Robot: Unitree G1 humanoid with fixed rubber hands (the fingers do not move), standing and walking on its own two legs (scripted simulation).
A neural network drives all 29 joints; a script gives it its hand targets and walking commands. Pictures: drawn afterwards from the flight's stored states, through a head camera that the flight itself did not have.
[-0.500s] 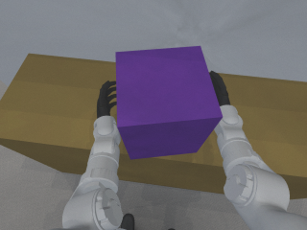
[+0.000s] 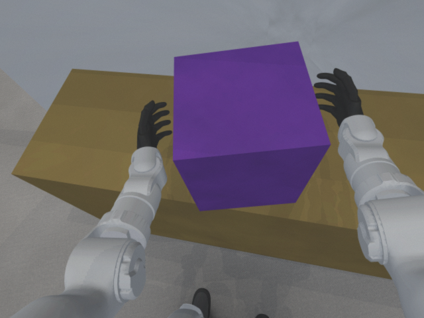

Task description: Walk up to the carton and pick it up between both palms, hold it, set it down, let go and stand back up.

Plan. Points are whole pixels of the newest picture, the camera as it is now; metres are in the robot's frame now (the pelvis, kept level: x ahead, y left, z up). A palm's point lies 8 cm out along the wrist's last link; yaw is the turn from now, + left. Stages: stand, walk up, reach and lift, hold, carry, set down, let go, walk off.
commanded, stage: set down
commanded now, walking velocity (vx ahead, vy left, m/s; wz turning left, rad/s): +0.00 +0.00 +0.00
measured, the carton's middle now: (241, 138) +0.45 +0.06 +0.00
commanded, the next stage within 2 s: none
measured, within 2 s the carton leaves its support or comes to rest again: neither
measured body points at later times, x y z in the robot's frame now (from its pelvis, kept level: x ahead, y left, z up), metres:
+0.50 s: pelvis -0.02 +0.00 +0.00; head +0.09 -0.02 +0.44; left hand +0.42 +0.25 +0.12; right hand +0.54 -0.11 +0.13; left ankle +0.02 +0.15 -0.72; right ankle +0.00 -0.09 -0.72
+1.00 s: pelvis -0.02 +0.00 +0.02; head +0.06 -0.01 +0.46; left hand +0.40 +0.24 +0.14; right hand +0.51 -0.16 +0.15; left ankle +0.02 +0.15 -0.72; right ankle +0.00 -0.09 -0.72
